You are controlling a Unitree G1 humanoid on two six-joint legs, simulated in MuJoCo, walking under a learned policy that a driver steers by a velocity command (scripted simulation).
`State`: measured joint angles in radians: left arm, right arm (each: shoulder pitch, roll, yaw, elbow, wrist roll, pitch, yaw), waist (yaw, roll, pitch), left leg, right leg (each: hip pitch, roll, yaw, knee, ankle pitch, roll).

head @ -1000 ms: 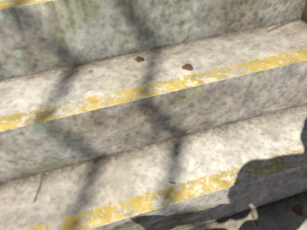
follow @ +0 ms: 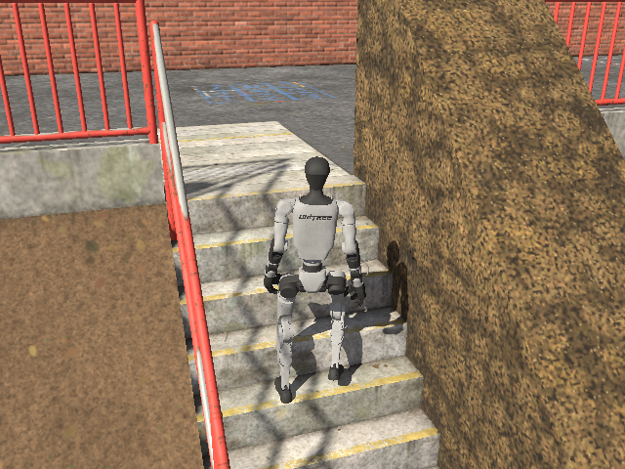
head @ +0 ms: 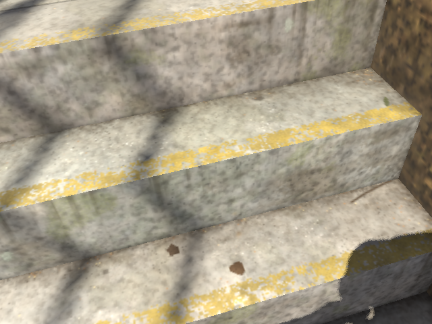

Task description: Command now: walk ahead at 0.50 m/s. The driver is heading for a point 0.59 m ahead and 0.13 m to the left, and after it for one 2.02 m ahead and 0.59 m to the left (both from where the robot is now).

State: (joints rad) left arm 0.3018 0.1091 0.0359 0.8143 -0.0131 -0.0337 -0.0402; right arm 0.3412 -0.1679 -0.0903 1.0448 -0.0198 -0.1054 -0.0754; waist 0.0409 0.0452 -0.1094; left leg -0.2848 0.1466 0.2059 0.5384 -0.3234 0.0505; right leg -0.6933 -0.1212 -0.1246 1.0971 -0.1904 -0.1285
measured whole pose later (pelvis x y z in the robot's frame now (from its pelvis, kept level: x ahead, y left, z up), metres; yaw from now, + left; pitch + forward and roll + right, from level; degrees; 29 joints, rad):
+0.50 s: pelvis +0.17 -0.06 +0.07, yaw +4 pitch +4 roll +6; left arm 0.41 0.07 -0.01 1.02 -0.06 -0.15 0.04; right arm -0.10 -0.01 0.08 0.71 0.05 -0.03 -0.04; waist 0.04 -0.05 0.01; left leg -1.05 -0.07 0.25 1.47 -0.51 0.21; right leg -0.11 -0.11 -0.16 0.34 0.17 -0.11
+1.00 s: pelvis +0.29 -0.14 +0.16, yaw +8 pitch +2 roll -2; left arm 0.40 0.16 0.03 0.86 0.01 -0.06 0.02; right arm 0.21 -0.23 -0.08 0.93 -0.01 -0.12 -0.05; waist 0.12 0.06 -0.09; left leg -0.65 0.03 -0.12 1.40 -0.41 0.15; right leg -0.50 -0.03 -0.16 0.85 -0.48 -0.01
